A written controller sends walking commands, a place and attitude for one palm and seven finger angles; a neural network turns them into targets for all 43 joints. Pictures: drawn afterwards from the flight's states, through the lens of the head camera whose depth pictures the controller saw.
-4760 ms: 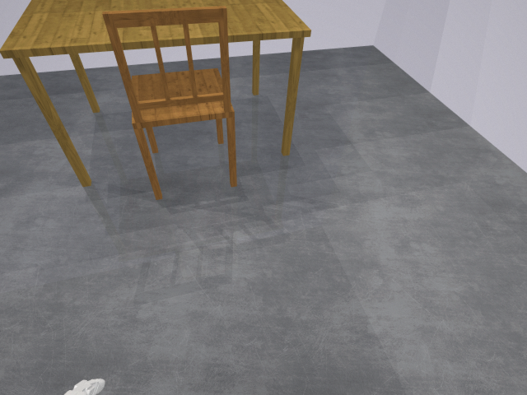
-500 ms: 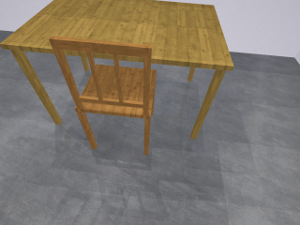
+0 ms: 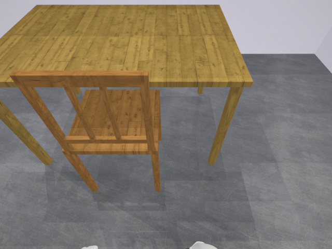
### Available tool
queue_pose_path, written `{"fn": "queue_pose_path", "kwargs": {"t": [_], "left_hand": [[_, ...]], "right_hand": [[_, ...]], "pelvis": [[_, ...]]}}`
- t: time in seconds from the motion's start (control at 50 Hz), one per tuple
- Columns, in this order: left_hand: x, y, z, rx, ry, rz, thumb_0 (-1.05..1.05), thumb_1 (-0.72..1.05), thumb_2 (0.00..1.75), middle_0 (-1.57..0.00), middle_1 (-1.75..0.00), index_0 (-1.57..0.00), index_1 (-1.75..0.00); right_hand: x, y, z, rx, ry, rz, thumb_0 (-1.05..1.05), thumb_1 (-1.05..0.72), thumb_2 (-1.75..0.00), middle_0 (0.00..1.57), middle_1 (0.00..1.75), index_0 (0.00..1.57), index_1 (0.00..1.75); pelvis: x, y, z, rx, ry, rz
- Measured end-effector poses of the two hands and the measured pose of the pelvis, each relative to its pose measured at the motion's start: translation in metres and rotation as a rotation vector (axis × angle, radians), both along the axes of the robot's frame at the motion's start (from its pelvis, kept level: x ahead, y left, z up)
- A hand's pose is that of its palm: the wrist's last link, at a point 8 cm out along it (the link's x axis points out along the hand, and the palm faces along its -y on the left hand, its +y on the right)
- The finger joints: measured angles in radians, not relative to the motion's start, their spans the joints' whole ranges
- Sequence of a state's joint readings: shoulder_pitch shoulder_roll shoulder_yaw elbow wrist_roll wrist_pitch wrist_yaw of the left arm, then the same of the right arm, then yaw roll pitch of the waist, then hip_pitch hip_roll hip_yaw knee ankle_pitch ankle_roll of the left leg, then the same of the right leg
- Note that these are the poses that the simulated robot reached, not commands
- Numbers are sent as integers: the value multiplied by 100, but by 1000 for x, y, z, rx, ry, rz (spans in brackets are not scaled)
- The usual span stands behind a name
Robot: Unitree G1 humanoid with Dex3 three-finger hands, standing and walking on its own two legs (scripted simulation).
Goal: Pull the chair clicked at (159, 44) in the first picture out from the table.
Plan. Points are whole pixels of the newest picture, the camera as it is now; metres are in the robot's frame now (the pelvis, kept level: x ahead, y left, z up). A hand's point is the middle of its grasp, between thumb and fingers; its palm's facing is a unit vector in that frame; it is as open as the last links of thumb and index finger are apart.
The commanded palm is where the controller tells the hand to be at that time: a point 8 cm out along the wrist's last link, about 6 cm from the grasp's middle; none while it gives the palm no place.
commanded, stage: take the last steps up to it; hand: left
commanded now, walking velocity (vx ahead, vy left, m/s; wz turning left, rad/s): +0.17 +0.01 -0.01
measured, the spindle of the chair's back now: (81, 115) +0.56 +0.32 -0.06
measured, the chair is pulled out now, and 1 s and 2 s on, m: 0.00 0.00 0.00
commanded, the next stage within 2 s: come to a stop and stand still in 0.08 s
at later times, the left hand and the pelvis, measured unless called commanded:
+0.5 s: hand out of the picture +0.12 +0.19 -0.17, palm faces +0.06 -0.98 -0.17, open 7.4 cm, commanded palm none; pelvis +0.10 +0.01 +0.01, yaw -1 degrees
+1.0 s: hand out of the picture +0.08 +0.14 -0.16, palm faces +0.03 -0.97 -0.22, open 7.3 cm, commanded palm none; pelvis +0.05 -0.04 +0.01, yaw +0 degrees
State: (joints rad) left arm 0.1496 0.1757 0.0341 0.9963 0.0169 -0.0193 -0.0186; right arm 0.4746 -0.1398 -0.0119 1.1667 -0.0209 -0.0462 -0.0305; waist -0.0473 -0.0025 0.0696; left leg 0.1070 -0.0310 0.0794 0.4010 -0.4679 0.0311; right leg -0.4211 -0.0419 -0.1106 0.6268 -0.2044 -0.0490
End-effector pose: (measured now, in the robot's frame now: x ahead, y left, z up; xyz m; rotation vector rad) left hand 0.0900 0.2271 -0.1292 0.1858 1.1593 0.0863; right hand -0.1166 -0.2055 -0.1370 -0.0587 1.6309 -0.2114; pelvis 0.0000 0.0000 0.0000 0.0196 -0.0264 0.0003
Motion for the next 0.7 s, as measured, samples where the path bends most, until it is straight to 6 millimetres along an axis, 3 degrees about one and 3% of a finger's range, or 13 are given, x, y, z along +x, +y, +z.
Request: {"fn": "queue_pose_path", "kwargs": {"t": [0.04, 0.08, 0.14, 0.26, 0.34, 0.44, 0.52, 0.62, 0.7], "left_hand": [[22, -8, -1, 5, -44, 0, 0, 91, 90, -20, -30, -20, -30], [32, -13, 2, 1, -58, 18, 0, 91, 90, -20, -30, -20, -30], [32, -18, 8, 2, -23, 44, 0, 90, 90, -20, -30, -20, -30], [28, -6, 16, 41, 70, 72, -1, 94, 90, -20, -30, -20, -30], [25, -1, 10, 18, 125, 93, 0, 93, 90, -20, -30, -20, -30], [24, 8, -7, -17, 176, 128, 0, 91, 90, -20, -30, -20, -30], [21, 12, -9, -17, 210, 126, 0, 91, 90, -20, -30, -20, -30], [14, 15, -1, 28, 241, 105, 0, 91, 90, -20, -30, -20, -30], [6, 10, 6, 77, 225, 90, 0, 91, 90, -20, -30, -20, -30]], "right_hand": [[11, -4, -6, 14, 24, -9, 0, -91, -90, 20, 30, 20, 30], [33, -10, -6, 14, 6, -6, 0, -91, -90, 20, 30, 20, 30], [81, -19, -3, 6, -72, 17, 1, -91, -90, 20, 30, 20, 30], [183, -20, 6, -5, -267, 62, 0, -91, -90, 20, 30, 20, 30], [221, -21, 8, -44, -300, 93, 2, -95, -90, 20, 30, 20, 30], [250, -10, 11, -75, -319, 116, 1, -95, -90, 20, 30, 20, 30], [264, -7, 16, -85, -335, 129, 1, -95, -90, 20, 30, 20, 30], [271, -14, 13, -72, -364, 124, 0, -93, -90, 20, 30, 20, 30], [265, -30, 3, -49, -388, 104, 0, -92, -90, 21, 30, 20, 30]], "pelvis": [[14, -7, -5, -9, -8, 3], [26, -11, -2, -16, -18, 12], [41, -14, 7, -19, -14, 12], [69, -12, 20, -19, 11, 6], [86, -1, 18, -30, 7, -6], [101, 13, 12, -27, -7, -9], [100, 14, 14, -8, 0, -24], [86, 6, 15, -9, 21, -36], [74, -9, 10, 1, 27, -46]]}}
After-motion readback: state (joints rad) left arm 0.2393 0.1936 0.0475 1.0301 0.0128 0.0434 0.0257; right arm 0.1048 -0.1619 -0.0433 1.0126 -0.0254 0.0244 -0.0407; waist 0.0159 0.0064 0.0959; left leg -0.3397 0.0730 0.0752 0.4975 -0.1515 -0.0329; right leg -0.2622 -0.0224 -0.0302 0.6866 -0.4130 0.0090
